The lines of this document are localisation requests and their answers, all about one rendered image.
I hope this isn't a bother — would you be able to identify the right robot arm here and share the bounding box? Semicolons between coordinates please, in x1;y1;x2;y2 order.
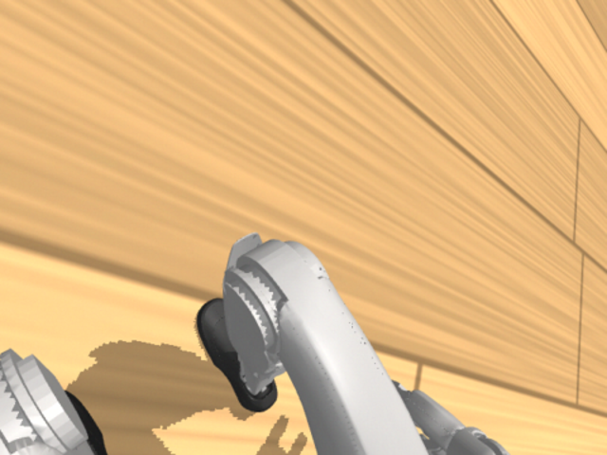
446;427;510;455

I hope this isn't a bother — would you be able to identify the right robot foot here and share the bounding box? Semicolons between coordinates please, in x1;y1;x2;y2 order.
197;298;278;412

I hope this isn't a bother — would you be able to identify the right robot hand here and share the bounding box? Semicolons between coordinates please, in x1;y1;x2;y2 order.
392;380;465;455

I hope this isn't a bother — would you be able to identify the left robot foot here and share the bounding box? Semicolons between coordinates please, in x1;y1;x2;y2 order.
65;391;107;455

